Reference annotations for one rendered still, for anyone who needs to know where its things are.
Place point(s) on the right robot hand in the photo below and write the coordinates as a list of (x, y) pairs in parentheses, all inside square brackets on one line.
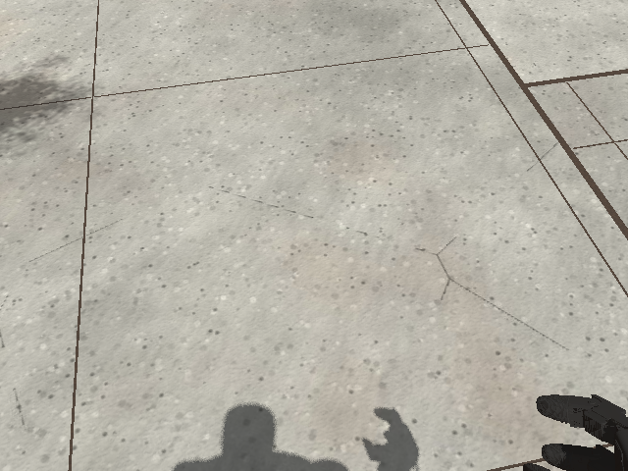
[(600, 418)]

